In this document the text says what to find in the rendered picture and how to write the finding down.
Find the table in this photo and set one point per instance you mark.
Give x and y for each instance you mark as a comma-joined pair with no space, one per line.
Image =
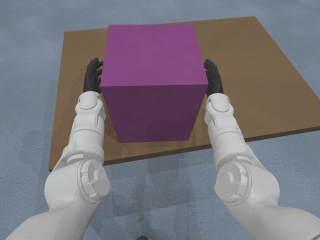
269,97

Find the left robot hand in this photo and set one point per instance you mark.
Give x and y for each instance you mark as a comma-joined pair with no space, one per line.
91,81

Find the right robot forearm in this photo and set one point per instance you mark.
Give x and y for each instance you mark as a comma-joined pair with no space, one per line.
225,135

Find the right robot hand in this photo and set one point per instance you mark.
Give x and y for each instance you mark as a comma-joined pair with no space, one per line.
213,77

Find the left robot forearm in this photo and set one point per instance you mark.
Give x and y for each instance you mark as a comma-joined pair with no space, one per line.
87,133

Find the carton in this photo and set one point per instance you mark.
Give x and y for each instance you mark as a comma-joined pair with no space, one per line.
153,81

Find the robot left upper arm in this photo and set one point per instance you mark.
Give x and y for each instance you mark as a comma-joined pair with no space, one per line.
73,194

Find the robot right upper arm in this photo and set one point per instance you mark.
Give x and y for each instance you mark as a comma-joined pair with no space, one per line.
251,195

